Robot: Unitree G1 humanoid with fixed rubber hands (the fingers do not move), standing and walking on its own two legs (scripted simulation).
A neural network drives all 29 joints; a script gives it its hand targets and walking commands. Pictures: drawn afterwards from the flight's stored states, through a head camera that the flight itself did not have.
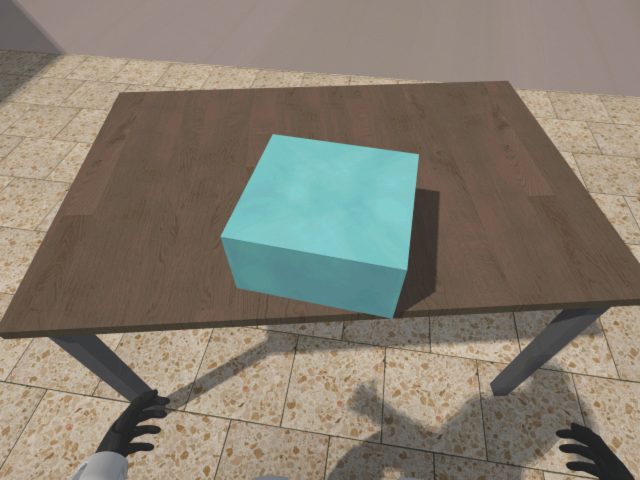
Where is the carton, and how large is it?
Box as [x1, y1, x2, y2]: [220, 134, 418, 318]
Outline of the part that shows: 273,134 220,236 236,286 240,288 392,318 407,266 418,154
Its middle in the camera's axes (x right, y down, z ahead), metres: +0.01 -0.04 +0.70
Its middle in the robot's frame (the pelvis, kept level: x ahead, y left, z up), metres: +0.53 +0.03 -0.05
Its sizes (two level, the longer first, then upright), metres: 0.282 0.267 0.145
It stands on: a table, 0.64 m high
